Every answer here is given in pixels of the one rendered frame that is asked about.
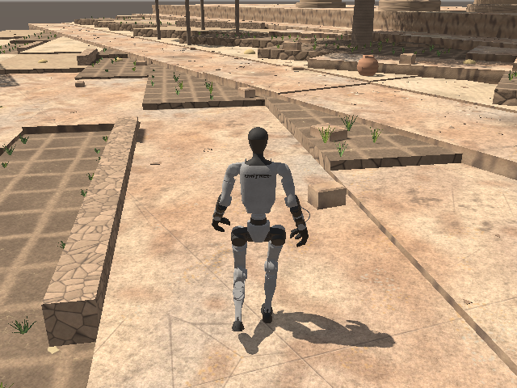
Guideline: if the right robot upper arm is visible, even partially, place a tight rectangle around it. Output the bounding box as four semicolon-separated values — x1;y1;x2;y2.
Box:
275;162;298;208

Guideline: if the right robot hand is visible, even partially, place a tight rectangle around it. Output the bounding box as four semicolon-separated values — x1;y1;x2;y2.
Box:
290;227;309;247

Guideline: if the left robot hand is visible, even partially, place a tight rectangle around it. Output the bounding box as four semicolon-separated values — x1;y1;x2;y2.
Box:
212;217;230;232

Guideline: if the robot left foot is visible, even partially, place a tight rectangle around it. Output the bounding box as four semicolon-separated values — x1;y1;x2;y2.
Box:
232;319;245;331

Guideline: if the right robot forearm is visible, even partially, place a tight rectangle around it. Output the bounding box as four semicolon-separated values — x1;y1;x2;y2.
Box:
290;195;306;230

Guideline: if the left robot forearm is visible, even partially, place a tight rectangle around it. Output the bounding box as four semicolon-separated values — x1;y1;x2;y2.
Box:
212;194;227;221

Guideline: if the left robot upper arm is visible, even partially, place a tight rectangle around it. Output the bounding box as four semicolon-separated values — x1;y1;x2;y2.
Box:
219;162;242;207

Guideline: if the robot left shin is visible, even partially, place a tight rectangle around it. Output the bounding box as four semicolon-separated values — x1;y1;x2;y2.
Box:
233;268;245;322

